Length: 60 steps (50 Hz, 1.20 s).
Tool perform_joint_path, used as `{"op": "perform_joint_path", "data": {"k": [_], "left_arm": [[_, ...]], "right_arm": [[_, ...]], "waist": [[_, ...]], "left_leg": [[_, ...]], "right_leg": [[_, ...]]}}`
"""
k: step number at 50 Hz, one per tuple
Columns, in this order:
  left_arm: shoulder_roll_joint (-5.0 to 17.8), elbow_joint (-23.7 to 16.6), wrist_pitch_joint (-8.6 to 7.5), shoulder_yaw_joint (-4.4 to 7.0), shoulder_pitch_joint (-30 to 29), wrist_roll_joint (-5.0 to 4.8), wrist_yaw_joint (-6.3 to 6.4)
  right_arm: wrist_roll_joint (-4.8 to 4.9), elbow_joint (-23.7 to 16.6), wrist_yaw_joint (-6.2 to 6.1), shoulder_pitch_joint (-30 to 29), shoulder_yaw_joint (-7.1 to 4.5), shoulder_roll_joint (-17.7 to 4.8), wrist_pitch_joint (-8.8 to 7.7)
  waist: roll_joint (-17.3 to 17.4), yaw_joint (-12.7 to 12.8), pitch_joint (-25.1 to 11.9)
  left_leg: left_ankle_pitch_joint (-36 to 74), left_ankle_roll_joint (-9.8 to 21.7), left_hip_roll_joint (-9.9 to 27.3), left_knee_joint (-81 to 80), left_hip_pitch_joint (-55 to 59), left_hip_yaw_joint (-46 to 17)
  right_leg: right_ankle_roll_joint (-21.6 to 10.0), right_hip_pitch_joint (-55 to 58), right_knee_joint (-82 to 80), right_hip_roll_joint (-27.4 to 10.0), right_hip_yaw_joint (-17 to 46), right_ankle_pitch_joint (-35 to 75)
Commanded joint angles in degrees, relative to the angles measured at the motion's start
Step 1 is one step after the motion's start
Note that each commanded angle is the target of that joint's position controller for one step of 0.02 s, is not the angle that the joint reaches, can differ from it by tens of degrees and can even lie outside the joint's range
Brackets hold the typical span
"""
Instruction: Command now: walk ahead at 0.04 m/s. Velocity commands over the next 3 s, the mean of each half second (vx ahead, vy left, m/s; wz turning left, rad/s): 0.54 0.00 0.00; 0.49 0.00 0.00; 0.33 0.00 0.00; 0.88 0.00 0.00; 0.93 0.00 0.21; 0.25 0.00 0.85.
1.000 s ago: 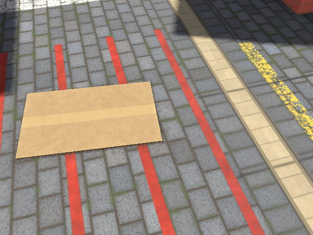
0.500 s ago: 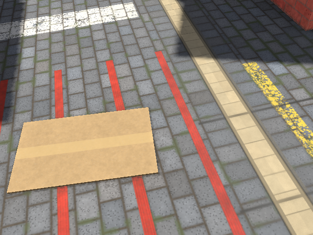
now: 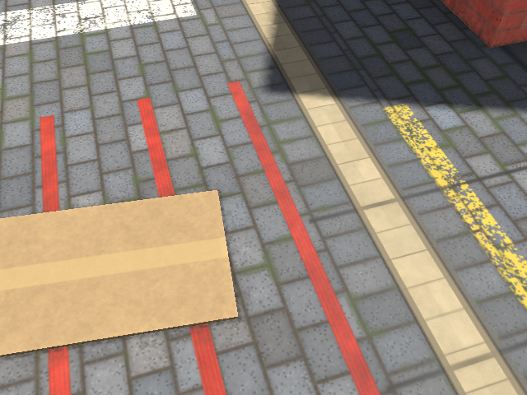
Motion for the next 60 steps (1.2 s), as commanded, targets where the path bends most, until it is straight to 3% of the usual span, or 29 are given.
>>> {"op": "perform_joint_path", "data": {"k": [1, 3, 4, 6, 7, 9, 12, 13, 18, 20, 21, 22, 23, 24, 25, 27, 30, 33, 34, 38, 41, 42, 43, 44, 45, 47, 52, 55, 60], "left_arm": [[2.50, 2.55, 1.69, 0.71, 11.72, 0.38, 0.11], [3.68, 2.75, 2.09, 0.98, 12.79, 1.84, -0.36], [6.86, 2.71, 1.80, 1.61, 14.62, 1.66, -0.34], [13.57, 4.92, -0.01, 3.46, 20.20, 1.07, -0.13], [14.84, 3.50, -1.84, 4.49, 13.15, -0.42, 0.17], [7.53, 1.36, -5.09, 3.21, 8.56, -0.60, -0.45], [6.15, 0.49, -5.63, 2.97, 10.92, -1.66, -1.40], [7.42, 1.05, -4.90, 3.26, 12.46, 2.37, -2.46], [10.97, 0.23, -4.31, 4.60, 12.89, 1.82, -3.38], [10.82, -0.29, -4.14, 4.81, 10.88, 1.29, -3.56], [9.48, -0.79, -4.33, 4.43, 9.77, 1.41, -3.67], [6.77, -2.36, -4.71, 3.67, 6.84, 1.76, -3.86], [1.40, -7.21, -5.68, 2.48, 2.32, 1.22, -4.06], [5.38, -8.23, -5.88, 3.23, -0.81, 1.90, -4.42], [6.24, -8.34, -6.05, 3.44, -2.33, 1.87, -5.22], [5.51, -6.76, -5.72, 3.40, 1.20, 2.74, -6.43], [3.48, -8.22, -3.78, 2.69, -2.19, 3.23, -7.31], [1.44, -11.31, -3.76, 1.23, -8.26, 2.93, -6.87], [0.78, -12.59, -5.79, 1.00, -11.22, -2.31, -5.44], [3.71, -15.72, -7.59, 0.88, -17.40, -1.24, -6.40], [9.51, -11.10, -6.84, 3.48, -1.11, -0.71, -5.69], [11.01, -8.97, -6.39, 4.06, 5.49, -0.04, -5.12], [15.75, -7.61, -5.87, 4.54, 11.16, 2.24, -4.45], [13.20, -7.63, -5.85, 3.00, 10.41, 3.14, -4.96], [10.48, -8.51, -5.21, 2.77, 7.23, 1.70, -5.45], [6.54, -10.67, -4.68, 1.23, -6.38, -0.24, -5.46], [6.72, -8.72, -4.98, 0.87, -10.05, 2.75, -5.03], [8.20, -7.82, -4.20, 1.30, -8.15, 2.14, -3.77], [6.98, -6.78, -2.01, 0.64, -7.40, 0.30, -2.37]], "right_arm": [[1.32, -3.25, -0.92, -3.64, -1.35, -7.50, 0.12], [2.16, -1.59, -1.19, -0.74, -1.72, -8.24, 0.60], [2.76, -2.41, -1.36, -1.70, -2.68, -10.67, 0.93], [3.68, -7.30, -1.49, -10.13, -2.85, -8.48, -0.44], [4.33, -7.74, -1.02, -9.63, -2.51, -6.09, -1.51], [3.04, -4.05, 0.24, -2.18, -3.71, -7.79, -2.64], [2.38, -4.68, 0.77, -5.75, -2.81, -3.32, -3.78], [-2.61, -6.11, 3.06, -6.20, -2.18, -2.19, -1.78], [-0.53, -9.28, 3.70, -7.83, -2.32, -4.92, -0.42], [-0.20, -7.40, 2.83, -0.06, -2.57, -5.46, -1.10], [-0.24, -4.57, 2.05, 8.78, -3.30, -7.15, -1.91], [-1.21, -1.71, 1.10, 20.92, -4.81, -12.19, -2.94], [-1.33, -1.19, 0.69, 25.58, -6.04, -19.70, -3.17], [-1.26, -1.90, 0.56, 20.73, -5.44, -16.82, -2.86], [-0.95, -3.57, 1.08, 15.22, -4.29, -12.45, -3.00], [-0.39, -4.36, 1.51, 12.03, -3.29, -8.83, -3.51], [0.00, -2.11, 1.00, 15.57, -2.03, -5.36, -4.60], [0.26, -0.88, 0.96, 16.90, -1.34, -4.84, -5.30], [2.73, -1.12, -0.26, 15.84, -1.70, -6.37, -4.34], [2.10, 0.21, -1.85, 19.51, -2.42, -11.27, -3.47], [1.32, -0.03, -1.45, 16.25, -2.65, -11.29, -2.59], [1.50, -0.66, -1.05, 14.25, -2.48, -11.24, -2.17], [0.13, -1.67, -0.61, 17.68, -1.31, -6.88, -2.17], [1.82, 2.01, 0.52, 32.21, 0.78, 0.49, -2.50], [2.57, 3.13, 0.95, 31.32, -0.50, -4.91, -2.94], [2.66, -1.09, -0.16, 17.49, -1.53, -7.50, -1.80], [1.18, -1.35, -2.58, 17.64, -1.64, -3.29, 1.93], [0.99, -2.03, -2.85, 13.17, -1.79, -4.87, 2.62], [-0.10, -1.40, -2.38, 9.56, -2.37, -5.47, 2.96]], "waist": [[7.13, 4.12, -5.98], [7.68, 4.20, -4.11], [7.36, 4.69, -1.20], [-8.57, 8.43, 4.88], [-21.95, 5.62, 6.23], [-10.04, 1.04, 1.93], [-6.02, 2.53, 0.14], [-8.06, 2.64, 0.33], [-10.32, 3.51, 2.25], [-6.70, -0.27, 1.78], [-2.48, -4.03, -1.45], [8.93, -10.36, -7.14], [23.43, -10.65, -7.18], [14.38, -7.80, -3.53], [8.19, -5.16, -0.13], [5.72, -1.19, -0.20], [4.64, -0.15, 4.61], [3.46, 0.92, 7.17], [2.97, -0.05, 6.05], [5.65, -0.21, 3.01], [8.93, 8.19, -6.55], [8.23, 11.87, -9.44], [-3.96, 10.04, -17.40], [-14.88, 3.43, -31.19], [-6.28, 4.88, -31.71], [2.47, 1.01, -11.31], [-3.29, -3.91, -6.13], [-4.15, -2.02, -9.00], [-3.21, -2.56, -3.81]], "left_leg": [[-20.73, 6.09, 12.48, -12.59, -3.96, -13.19], [-36.53, 1.63, 10.25, -14.04, -7.75, -12.43], [-41.47, 0.05, 8.75, -13.26, -9.12, -11.17], [-31.00, -6.21, -0.10, 3.69, -14.30, 0.74], [-16.90, -3.55, 1.89, 19.91, -16.86, -1.39], [-11.53, -0.72, 5.41, 28.64, -21.96, -5.66], [-7.54, -1.39, 5.78, 22.56, -19.33, -2.21], [-8.51, -2.78, 3.67, 21.61, -14.73, 1.30], [-13.79, -3.09, 3.02, 5.71, -0.23, 3.77], [-10.18, -1.95, 2.38, 0.14, 12.57, 4.86], [-11.35, -1.41, 2.69, -0.56, 25.38, 3.33], [-24.94, -0.33, 13.08, -5.88, 38.22, -10.79], [-44.42, 3.01, 25.09, -15.93, 43.63, -35.54], [-48.14, 6.40, 27.12, -16.27, 37.06, -40.75], [-42.09, 5.90, 24.03, -15.15, 32.13, -34.47], [-32.09, 5.14, 18.91, -18.22, 24.68, -24.40], [-15.31, 5.56, 15.38, -20.53, 21.11, -16.11], [23.03, 5.12, 12.28, -17.26, 15.74, -5.39], [26.59, 4.56, 12.75, -14.88, 17.28, -5.09], [34.53, 2.85, 13.93, -13.86, 18.66, -3.73], [45.81, -0.28, 12.38, 2.53, 22.65, -3.15], [41.69, -2.31, 10.26, 14.23, 19.06, -2.27], [10.66, -4.67, 4.06, 37.27, 5.68, -0.77], [-35.10, -6.45, -3.79, 59.03, -6.94, -9.99], [-32.46, -5.39, -1.03, 61.51, -6.57, -16.47], [-26.09, -6.02, 5.24, 53.46, -9.57, -9.17], [-19.63, -6.46, 8.26, 31.83, 5.66, -6.34], [-13.51, -6.22, 8.47, 21.76, 7.66, -5.89], [-8.67, -3.99, 6.29, 7.30, 12.89, -3.27]], "right_leg": [[-1.38, 13.10, -11.41, 1.51, -3.17, 11.84], [-3.96, 14.29, -13.19, 2.32, -4.94, 5.96], [-6.99, 10.25, -16.53, 0.82, -3.30, -7.36], [-14.59, 7.27, -37.39, -8.82, 13.30, -27.62], [-16.48, 7.80, -42.40, -18.60, 27.46, -21.72], [-12.97, 14.86, -40.20, -16.42, 22.81, -9.58], [-10.50, 16.05, -38.99, -12.03, 14.07, -3.06], [-10.75, 13.00, -40.46, -9.21, 12.08, -4.27], [-12.50, 7.73, -38.70, -10.39, 8.77, -4.14], [-12.50, 1.71, -33.05, -9.98, 7.32, -4.42], [-11.88, -4.46, -24.37, -7.34, 4.35, 0.37], [-10.41, -13.33, -2.81, -1.54, -2.09, 4.47], [-9.20, -31.43, 14.90, 4.24, -4.30, -3.44], [-10.64, -37.12, 23.41, 0.00, 1.15, 3.07], [-10.60, -37.31, 24.98, -2.94, 1.19, 9.77], [-8.50, -30.32, 22.30, -5.30, -0.21, 14.37], [-5.95, -31.23, 20.39, -5.71, -2.77, 19.07], [-4.45, -23.87, 7.05, -2.87, -6.93, 23.41], [-4.96, -23.25, 1.09, -2.40, -4.31, 26.00], [-6.72, -9.69, -15.11, 3.08, -6.49, 37.30], [-9.65, 8.94, -15.22, 7.29, -5.84, 37.00], [-11.21, 17.84, -17.97, 4.22, -4.11, 43.49], [-15.94, 34.89, -11.03, -9.02, 7.43, 69.37], [-28.47, 49.41, -12.98, -23.71, 30.50, 80.35], [-27.17, 41.54, -17.72, -20.52, 29.72, 68.23], [-21.13, 17.88, -25.32, -14.58, 16.27, 48.77], [-18.06, -5.91, -31.84, -7.61, 3.83, 41.89], [-17.26, -3.85, -32.99, -7.74, 4.31, 25.42], [-10.94, -7.76, -33.35, -5.44, 6.32, -5.65]]}}
Next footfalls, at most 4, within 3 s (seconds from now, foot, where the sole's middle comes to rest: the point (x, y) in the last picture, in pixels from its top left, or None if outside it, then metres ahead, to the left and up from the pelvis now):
0.06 right None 0.06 -0.14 -0.77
0.44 left None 0.16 0.14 -0.77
0.84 right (282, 356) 0.58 -0.02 -0.77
1.22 left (194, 376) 0.53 0.20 -0.77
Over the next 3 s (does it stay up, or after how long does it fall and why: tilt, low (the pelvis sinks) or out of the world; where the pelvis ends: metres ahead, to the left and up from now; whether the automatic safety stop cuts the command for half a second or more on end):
stays up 1.53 0.08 -0.02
